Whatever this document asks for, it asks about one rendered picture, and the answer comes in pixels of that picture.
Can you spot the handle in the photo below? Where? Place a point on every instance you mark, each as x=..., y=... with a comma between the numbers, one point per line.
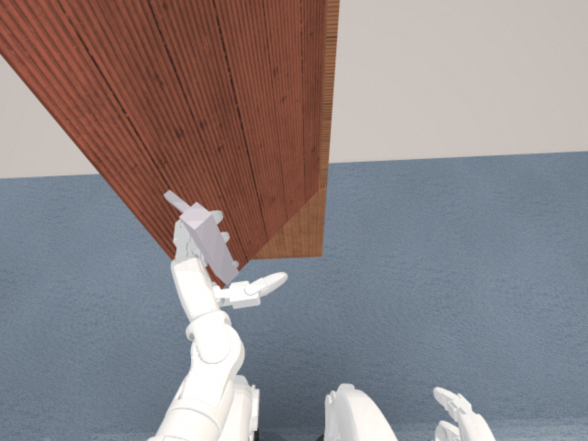
x=206, y=234

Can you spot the robot thigh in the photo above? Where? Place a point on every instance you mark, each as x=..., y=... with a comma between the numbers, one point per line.
x=242, y=419
x=350, y=415

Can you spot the robot left forearm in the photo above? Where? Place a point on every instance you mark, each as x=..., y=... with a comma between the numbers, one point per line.
x=202, y=403

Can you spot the cupboard door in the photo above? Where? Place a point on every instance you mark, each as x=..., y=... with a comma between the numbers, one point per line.
x=219, y=101

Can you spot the robot left thigh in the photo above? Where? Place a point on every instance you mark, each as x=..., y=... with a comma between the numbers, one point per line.
x=242, y=419

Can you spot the left robot hand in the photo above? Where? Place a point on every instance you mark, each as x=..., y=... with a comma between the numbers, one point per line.
x=193, y=283

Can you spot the robot right thigh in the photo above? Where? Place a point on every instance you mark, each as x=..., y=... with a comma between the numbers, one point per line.
x=350, y=415

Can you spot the right robot hand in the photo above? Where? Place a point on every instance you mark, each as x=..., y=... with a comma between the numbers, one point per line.
x=471, y=426

